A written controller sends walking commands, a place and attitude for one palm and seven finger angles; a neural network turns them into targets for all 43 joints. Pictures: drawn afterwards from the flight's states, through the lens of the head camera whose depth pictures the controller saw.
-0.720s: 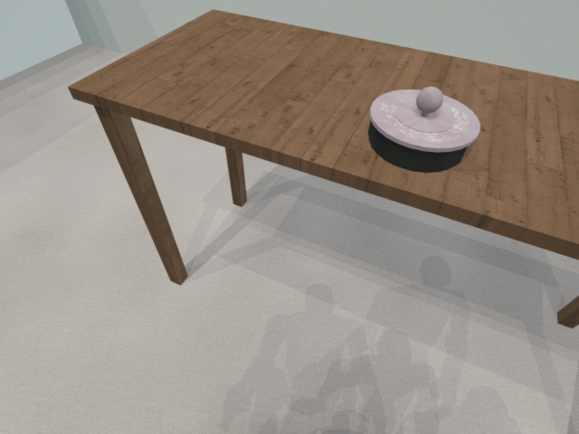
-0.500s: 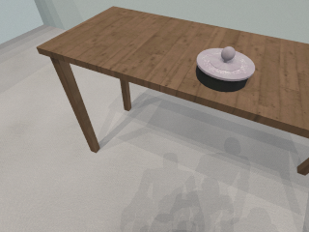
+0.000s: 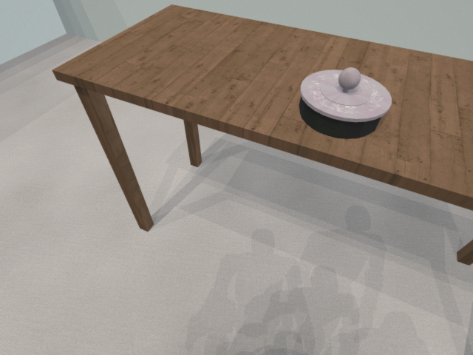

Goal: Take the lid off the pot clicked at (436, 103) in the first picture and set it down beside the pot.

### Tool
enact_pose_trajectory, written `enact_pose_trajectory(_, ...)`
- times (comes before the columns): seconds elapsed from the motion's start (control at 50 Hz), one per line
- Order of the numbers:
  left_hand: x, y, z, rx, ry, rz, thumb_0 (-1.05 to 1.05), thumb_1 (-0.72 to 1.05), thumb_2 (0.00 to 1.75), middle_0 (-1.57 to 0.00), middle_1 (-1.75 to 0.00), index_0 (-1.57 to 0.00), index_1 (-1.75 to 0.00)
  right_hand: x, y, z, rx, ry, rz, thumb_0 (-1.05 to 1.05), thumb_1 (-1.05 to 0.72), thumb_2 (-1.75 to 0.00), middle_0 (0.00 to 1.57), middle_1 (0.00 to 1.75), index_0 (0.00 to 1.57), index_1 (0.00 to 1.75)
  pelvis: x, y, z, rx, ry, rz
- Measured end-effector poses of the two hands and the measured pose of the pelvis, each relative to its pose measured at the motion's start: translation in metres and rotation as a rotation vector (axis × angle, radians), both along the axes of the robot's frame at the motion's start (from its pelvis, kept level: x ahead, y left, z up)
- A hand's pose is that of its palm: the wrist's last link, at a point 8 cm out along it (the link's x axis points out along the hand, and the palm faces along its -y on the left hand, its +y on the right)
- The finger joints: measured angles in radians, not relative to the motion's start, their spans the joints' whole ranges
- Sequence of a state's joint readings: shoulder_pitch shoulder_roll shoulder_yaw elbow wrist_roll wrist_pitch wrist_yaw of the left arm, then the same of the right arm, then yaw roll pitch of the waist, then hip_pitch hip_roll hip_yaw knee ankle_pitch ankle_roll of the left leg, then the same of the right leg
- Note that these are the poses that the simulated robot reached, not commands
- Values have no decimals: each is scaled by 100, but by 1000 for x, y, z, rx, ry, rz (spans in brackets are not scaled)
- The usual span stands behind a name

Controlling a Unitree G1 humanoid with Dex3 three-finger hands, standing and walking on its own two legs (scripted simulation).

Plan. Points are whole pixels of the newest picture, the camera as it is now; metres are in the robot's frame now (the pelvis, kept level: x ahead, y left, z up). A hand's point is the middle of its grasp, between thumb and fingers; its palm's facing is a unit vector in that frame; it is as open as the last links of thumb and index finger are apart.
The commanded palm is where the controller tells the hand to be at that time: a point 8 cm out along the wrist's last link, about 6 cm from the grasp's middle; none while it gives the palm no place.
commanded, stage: turn to face it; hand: left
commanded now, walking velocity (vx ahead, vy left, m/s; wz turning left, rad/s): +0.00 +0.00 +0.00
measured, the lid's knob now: (349, 78) +0.62 -0.20 +0.17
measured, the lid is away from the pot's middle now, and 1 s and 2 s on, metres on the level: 0.00 0.00 0.00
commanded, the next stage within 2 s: take the last steps up to it in 0.76 s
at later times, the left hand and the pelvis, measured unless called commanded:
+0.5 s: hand out of the picture +0.06 +0.18 -0.17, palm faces -0.06 -0.97 -0.26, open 7.4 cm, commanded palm none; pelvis +0.00 -0.01 -0.01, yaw -9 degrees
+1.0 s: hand out of the picture +0.13 +0.16 -0.17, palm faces -0.30 -0.92 -0.26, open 7.4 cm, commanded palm none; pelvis +0.00 -0.01 -0.01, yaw -20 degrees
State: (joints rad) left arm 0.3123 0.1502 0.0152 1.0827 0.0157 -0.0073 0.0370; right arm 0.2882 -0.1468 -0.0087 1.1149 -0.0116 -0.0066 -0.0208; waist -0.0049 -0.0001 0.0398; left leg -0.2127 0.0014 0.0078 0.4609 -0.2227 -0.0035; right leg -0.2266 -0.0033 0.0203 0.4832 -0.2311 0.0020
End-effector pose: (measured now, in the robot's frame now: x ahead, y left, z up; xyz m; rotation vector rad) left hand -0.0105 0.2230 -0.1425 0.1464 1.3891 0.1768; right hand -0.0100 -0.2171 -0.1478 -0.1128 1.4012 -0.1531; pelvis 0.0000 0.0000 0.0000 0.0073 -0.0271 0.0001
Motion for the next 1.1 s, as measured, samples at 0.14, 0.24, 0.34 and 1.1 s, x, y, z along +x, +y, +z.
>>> enact_pose_trajectory(0.14,5,-1,0,0,7,-5,1,90,90,-20,-30,-20,-30,3,-1,-3,0,-7,-19,1,-91,-90,20,30,20,29,1,-2,-2,3,4,-27)
enact_pose_trajectory(0.24,14,1,-2,9,21,-39,1,90,90,-20,-30,-20,-30,6,-10,-7,-9,-35,-64,1,-91,-90,20,30,20,29,-1,-5,-7,12,13,-74)
enact_pose_trajectory(0.34,34,2,0,38,-1,-79,1,90,90,-20,-30,-20,-30,11,-27,-13,-22,-63,-98,1,-91,-90,20,30,20,29,-2,-14,-12,18,24,-109)
enact_pose_trajectory(1.1,132,-25,6,-3,-90,-375,1,90,90,-20,-30,-20,-30,-52,-32,7,-67,-32,-348,1,-91,-90,20,30,20,29,15,-13,-2,-5,30,-359)
